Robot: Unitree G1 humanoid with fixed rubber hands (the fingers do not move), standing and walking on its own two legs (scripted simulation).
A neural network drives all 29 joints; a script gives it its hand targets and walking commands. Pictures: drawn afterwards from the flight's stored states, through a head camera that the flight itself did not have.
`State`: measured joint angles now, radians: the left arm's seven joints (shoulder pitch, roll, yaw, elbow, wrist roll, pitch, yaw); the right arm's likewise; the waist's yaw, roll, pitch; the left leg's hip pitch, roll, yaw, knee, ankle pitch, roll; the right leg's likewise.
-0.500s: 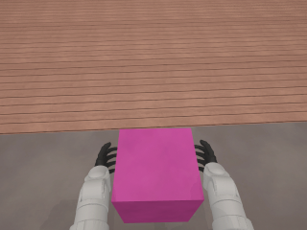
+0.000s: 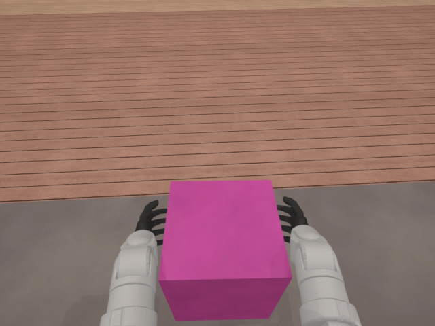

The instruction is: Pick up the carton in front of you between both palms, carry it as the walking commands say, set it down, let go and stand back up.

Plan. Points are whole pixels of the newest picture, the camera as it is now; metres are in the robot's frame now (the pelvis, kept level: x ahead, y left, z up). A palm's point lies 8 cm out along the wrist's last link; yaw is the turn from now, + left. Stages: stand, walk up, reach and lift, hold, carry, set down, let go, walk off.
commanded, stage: reach and lift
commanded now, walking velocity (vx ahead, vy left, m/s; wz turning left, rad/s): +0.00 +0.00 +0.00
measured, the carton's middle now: (221, 252) +0.30 +0.00 -0.05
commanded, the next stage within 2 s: hold in 0.60 s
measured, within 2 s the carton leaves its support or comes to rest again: neither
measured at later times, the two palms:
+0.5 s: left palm (144, 235) +0.30 +0.15 +0.04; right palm (300, 228) +0.30 -0.15 +0.04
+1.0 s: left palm (141, 236) +0.28 +0.15 +0.06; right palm (304, 230) +0.28 -0.15 +0.06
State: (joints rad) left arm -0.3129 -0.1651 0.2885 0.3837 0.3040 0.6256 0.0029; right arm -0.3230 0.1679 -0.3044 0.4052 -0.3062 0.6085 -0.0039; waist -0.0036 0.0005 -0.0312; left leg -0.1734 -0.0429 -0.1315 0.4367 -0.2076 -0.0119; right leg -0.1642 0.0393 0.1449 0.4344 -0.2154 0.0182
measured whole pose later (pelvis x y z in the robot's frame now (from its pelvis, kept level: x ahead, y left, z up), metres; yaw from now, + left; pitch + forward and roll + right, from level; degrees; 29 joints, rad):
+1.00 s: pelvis +0.00 +0.00 +0.00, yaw +0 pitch -7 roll +0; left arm -0.28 -0.16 0.23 0.27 0.29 0.77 0.00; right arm -0.29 0.16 -0.24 0.28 -0.29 0.76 0.00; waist 0.00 0.00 -0.02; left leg -0.07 -0.04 -0.13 0.38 -0.18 -0.01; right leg -0.06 0.04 0.14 0.38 -0.19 0.01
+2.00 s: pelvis +0.08 -0.02 +0.01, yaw +0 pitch +5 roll +2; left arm -0.10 -0.13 0.07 -0.28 0.12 1.04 0.09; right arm -0.11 0.13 -0.10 -0.27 -0.11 1.03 -0.08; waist 0.01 -0.02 -0.18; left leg -0.44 0.01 0.10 0.68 -0.36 -0.02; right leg -0.14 -0.03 0.01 0.33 -0.26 -0.01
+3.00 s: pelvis +0.68 -0.02 -0.02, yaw -3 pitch +3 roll +1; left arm 0.04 -0.13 0.05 -0.61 0.03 1.20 0.13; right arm 0.01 0.13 -0.04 -0.58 -0.03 1.20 -0.13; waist 0.00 -0.03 -0.14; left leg -0.48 0.06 0.24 0.56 -0.10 0.07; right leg 0.00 -0.11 -0.15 0.58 -0.50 0.03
